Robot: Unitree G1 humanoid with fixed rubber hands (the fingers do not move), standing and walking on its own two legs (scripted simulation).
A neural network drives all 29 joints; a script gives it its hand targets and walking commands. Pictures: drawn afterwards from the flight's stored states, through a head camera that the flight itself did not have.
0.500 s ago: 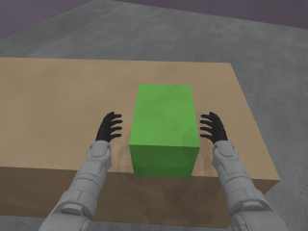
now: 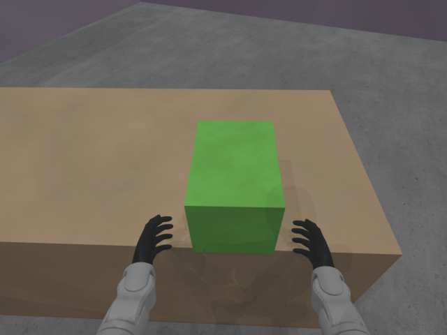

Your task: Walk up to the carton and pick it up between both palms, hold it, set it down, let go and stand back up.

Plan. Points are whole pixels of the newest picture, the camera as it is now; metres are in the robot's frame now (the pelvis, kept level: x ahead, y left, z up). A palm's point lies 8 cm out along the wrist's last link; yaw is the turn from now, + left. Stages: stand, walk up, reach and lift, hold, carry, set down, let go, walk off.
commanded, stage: let go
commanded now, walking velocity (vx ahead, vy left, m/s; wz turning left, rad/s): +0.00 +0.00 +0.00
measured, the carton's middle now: (234, 184) +0.49 +0.01 -0.03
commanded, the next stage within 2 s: stand in 0.70 s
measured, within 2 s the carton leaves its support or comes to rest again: neither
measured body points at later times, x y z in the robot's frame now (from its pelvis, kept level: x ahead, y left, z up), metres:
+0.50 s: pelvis -0.02 -0.01 -0.02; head -0.03 -0.02 +0.43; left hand +0.17 +0.20 -0.07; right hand +0.17 -0.20 -0.09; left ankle -0.02 +0.13 -0.75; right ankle +0.03 -0.10 -0.75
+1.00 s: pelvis +0.00 +0.01 -0.02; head +0.00 +0.02 +0.43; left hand +0.08 +0.27 -0.14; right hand +0.10 -0.23 -0.14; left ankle -0.02 +0.13 -0.75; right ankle +0.03 -0.10 -0.75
